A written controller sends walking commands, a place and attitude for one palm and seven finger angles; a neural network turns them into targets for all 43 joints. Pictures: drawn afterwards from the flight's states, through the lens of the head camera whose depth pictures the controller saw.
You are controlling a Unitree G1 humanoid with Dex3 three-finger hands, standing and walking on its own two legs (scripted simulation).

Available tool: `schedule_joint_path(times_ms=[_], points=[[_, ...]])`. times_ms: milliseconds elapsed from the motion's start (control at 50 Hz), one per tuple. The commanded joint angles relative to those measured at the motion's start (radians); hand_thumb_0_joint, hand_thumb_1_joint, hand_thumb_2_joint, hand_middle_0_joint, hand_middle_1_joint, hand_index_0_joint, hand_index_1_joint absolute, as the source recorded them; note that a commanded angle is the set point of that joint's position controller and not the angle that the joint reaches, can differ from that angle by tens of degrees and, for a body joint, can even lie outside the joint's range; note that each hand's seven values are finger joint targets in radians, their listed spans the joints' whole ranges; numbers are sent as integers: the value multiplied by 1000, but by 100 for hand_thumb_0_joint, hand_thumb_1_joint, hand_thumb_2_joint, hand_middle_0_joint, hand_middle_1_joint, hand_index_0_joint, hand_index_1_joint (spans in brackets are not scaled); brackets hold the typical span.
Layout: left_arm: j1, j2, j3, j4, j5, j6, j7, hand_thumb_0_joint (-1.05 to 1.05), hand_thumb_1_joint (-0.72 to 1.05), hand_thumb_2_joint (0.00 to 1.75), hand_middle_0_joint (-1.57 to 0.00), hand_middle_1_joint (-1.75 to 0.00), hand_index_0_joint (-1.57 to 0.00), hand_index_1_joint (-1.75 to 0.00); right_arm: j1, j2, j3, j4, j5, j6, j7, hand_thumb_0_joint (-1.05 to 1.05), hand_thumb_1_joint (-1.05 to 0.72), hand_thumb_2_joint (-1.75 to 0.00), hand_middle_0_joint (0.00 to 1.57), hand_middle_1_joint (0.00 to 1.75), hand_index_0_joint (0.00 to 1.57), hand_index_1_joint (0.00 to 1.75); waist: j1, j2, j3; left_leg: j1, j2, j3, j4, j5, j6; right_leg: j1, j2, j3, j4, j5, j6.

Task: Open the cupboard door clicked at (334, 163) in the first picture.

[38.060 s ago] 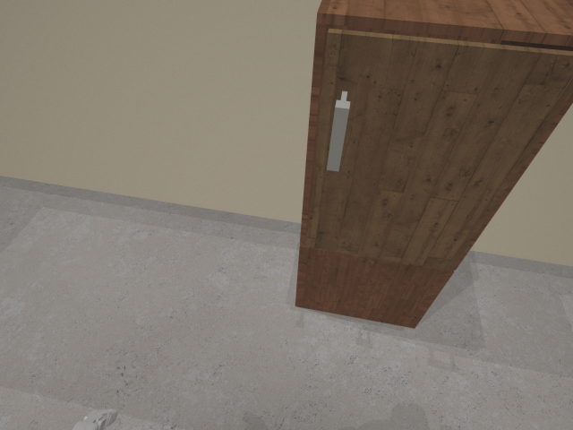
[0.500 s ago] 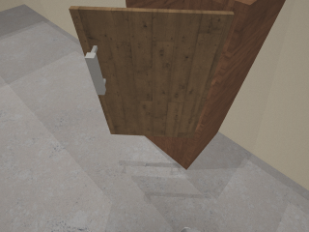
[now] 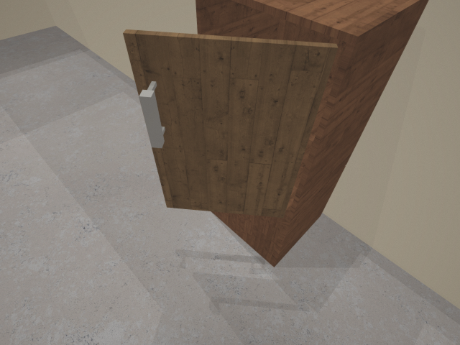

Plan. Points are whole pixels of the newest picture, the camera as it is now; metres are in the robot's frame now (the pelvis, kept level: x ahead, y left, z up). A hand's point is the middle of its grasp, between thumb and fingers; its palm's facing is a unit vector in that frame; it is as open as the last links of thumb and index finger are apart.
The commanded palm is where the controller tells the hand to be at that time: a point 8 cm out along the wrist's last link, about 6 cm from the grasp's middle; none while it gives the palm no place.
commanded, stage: look again from close up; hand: left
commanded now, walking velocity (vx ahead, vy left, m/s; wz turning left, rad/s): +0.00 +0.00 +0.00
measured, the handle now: (155, 115) +0.57 +0.22 +0.08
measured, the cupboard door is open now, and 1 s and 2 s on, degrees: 40 40 40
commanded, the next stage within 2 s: raise the hand with hooked fingers in 0.58 s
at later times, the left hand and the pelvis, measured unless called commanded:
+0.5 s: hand out of the picture +0.03 +0.19 -0.17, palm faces +0.04 -0.97 -0.26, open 7.3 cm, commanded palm none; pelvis +0.02 +0.01 +0.00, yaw +0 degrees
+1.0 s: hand (128, 273) +0.22 +0.19 +0.02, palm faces +0.07 -1.00 -0.04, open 8.0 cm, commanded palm +0.15 +0.25 -0.04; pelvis +0.00 -0.01 -0.03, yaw +1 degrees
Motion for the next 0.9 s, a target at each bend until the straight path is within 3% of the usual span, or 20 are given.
schedule_joint_path(times_ms=[0, 60, 80, 100, 120, 140, 200, 260, 400, 640, 660, 680, 700, 720, 740, 760, 800, 820, 860, 880], points=[[50, 76, 4, -21, 0, -27, 7, 0, 90, 90, -20, -30, -20, -30, 85, -67, -5, -13, 4, -14, -4, 0, -90, -90, 20, 30, 20, 30, -3, 21, 57, -164, 96, -103, -150, -81, 20, 117, -105, 158, -103, -159, 10], [61, 63, 1, -8, -1, -27, 9, 0, 90, 90, -20, -30, -20, -30, 114, -57, 1, 4, 4, -14, -5, 0, -90, -90, 20, 30, 20, 30, -5, 3, 74, -166, 94, -101, -155, -75, 19, 112, -105, 152, -104, -160, 10], [130, 86, -12, 28, 7, -38, 46, 0, 90, 90, -20, -30, -20, -30, -25, -120, -5, -72, 3, -30, 3, 0, -90, -90, 20, 30, 20, 30, 25, 179, 94, -184, 127, -28, -3, 48, -10, 85, -143, 141, 34, 124, 13], [105, 134, 0, 5, -2, -32, 36, 0, 90, 90, -20, -30, -20, -30, 40, -67, -5, -100, 4, -18, -1, 0, -90, -90, 20, 30, 20, 30, -12, 226, -20, -181, 65, -62, 0, -107, -12, 95, -152, 189, -3, -157, -19], [76, 136, 6, -8, 1, -36, 27, 0, 90, 90, -20, -30, -20, -30, 59, -52, 0, -90, -9, -18, 2, 0, -90, -90, 20, 30, 20, 30, -13, 217, 4, -165, 59, -70, -10, -78, -4, 48, -146, 200, 2, -208, -35], [67, 123, 3, -9, 4, -39, 20, 0, 90, 90, -20, -30, -20, -30, 96, -56, -1, -90, -6, -21, 1, 0, -90, -90, 20, 30, 20, 30, -28, 167, -31, -160, 72, -88, -25, -81, 5, 42, -135, 186, 9, -242, -34], [46, 63, -5, -3, 4, -36, 11, 0, 90, 90, -20, -30, -20, -30, 131, -74, -3, -98, -3, -24, -3, 0, -90, -90, 20, 30, 20, 30, -30, -24, 38, -219, 103, -136, -82, -115, 31, 30, -93, 150, 22, -233, -14], [48, 45, -7, 6, 1, -38, 7, 0, 90, 90, -20, -30, -20, -30, 122, -87, 1, -95, -3, -33, -4, 0, -90, -90, 20, 30, 20, 30, -19, -16, 99, -248, 108, -157, -134, -109, 37, 34, -80, 147, 41, -180, -11], [46, 58, -3, 21, -3, -51, 10, 0, 90, 90, -20, -30, -20, -30, 121, -89, 7, -68, 2, -45, -10, 0, -90, -90, 20, 30, 20, 30, -21, -26, 73, -148, 93, -115, -111, 58, 29, 85, -101, 156, 37, 0, -19], [5, 96, 7, 16, -4, -48, 9, 0, 90, 90, -20, -30, -20, -30, 73, -99, 4, -36, 0, -36, -12, 0, -90, -90, 20, 30, 20, 30, -18, 18, 41, -98, 96, -98, -115, 88, 18, 138, -117, 157, 15, 67, -23], [152, 123, 13, 59, 0, -50, 48, 0, 90, 90, -20, -30, -20, -30, -49, -135, -15, -100, 13, -40, -4, 0, -90, -90, 20, 30, 20, 30, 48, -215, 8, -160, 134, -37, 112, 170, 4, 188, -149, 165, 89, 573, 21], [-708, 343, 129, -1397, -195, -282, 17, 0, 88, 89, -20, -32, -20, -32, -96, -319, -32, -470, 68, -204, -51, 0, -90, -90, 20, 30, 20, 30, -86, 27, -449, -47, -5, -105, -21, 197, 17, 263, -85, 208, 94, 261, 14], [-266, 269, 109, -1158, -126, -221, 49, 0, 85, 88, -20, -33, -20, -33, -191, -242, -8, -426, 52, -282, -81, 0, -90, -90, 20, 30, 20, 30, -9, 215, -386, -46, -14, -65, -46, 272, 16, 282, -29, 179, 97, 91, -27], [-216, 224, 95, -1079, -155, -179, 96, 0, 83, 87, -21, -34, -21, -34, -167, -253, -19, -374, 60, -302, -83, 0, -90, -90, 20, 30, 20, 30, -17, 309, -312, -78, -10, -66, -29, 188, -13, 212, -42, 160, 76, -23, -21], [71, 29, 0, -889, -160, -103, 88, 0, 81, 86, -21, -36, -21, -36, -141, -184, -9, -351, 67, -305, -75, 0, -90, -90, 20, 30, 20, 30, -20, 177, -162, -143, 1, -92, -48, 150, -16, 136, -33, 124, 48, -63, 0], [-73, 89, 54, -1040, -200, -139, 71, 0, 78, 85, -21, -37, -21, -37, -176, -231, -15, -420, 74, -323, -71, 0, -90, -90, 20, 30, 20, 30, -34, 95, -37, -198, 1, -126, -35, 103, -4, 80, -41, 126, 27, -104, 13], [-42, 167, 163, -1010, -191, -238, 22, 0, 74, 83, -21, -40, -21, -40, -150, -246, -48, -471, 50, -349, -66, 0, -90, -90, 20, 30, 20, 30, -43, -146, -28, -297, -5, -109, 47, 36, 15, 8, -44, 107, 20, -263, 33], [90, 169, 218, -910, -203, -278, -16, 0, 71, 82, -21, -42, -21, -42, -156, -241, -61, -495, 51, -352, -57, 0, -90, -90, 20, 30, 20, 30, -4, -186, -13, -351, -8, -102, 88, 12, 12, -7, -55, 129, 30, -331, 30], [274, 89, 210, -829, -244, -397, -119, 0, 67, 80, -22, -45, -22, -45, -183, -228, -68, -564, 46, -356, -25, 0, -90, -90, 20, 30, 20, 30, 34, -282, -37, -479, -27, -86, 174, -32, -4, -29, -55, 142, 112, -366, 36], [330, 71, 216, -829, -264, -465, -181, 0, 64, 79, -22, -47, -22, -47, -199, -232, -74, -593, 44, -351, -7, 0, -90, -90, 20, 30, 20, 30, 47, -265, -71, -526, -36, -77, 217, -41, -12, -29, -59, 153, 155, -333, 32]])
